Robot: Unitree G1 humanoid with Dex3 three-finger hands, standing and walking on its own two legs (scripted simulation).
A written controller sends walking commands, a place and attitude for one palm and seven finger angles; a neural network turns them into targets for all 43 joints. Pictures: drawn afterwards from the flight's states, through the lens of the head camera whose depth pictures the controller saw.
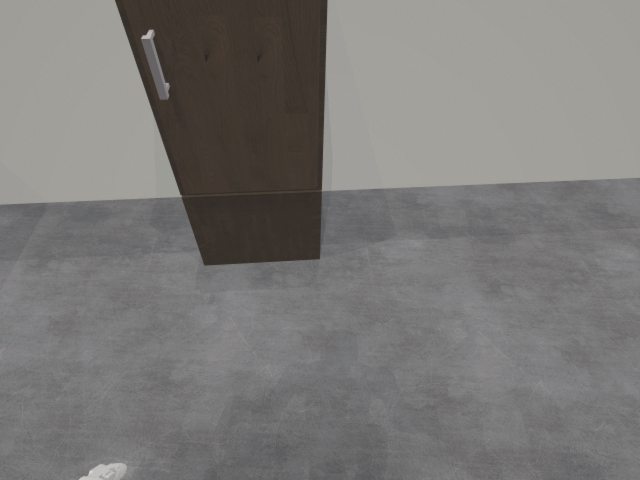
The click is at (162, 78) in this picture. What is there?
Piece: cupboard door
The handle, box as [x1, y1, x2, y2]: [141, 30, 169, 99]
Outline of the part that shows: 149,30 146,35 142,36 141,40 160,99 167,99 167,91 169,85 168,83 164,82 152,41 152,37 154,34 153,30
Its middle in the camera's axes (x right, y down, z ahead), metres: -0.39 -0.41 +0.90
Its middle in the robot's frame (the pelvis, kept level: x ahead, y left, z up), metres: +0.94 +0.44 +0.06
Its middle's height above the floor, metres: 0.83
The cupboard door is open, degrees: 0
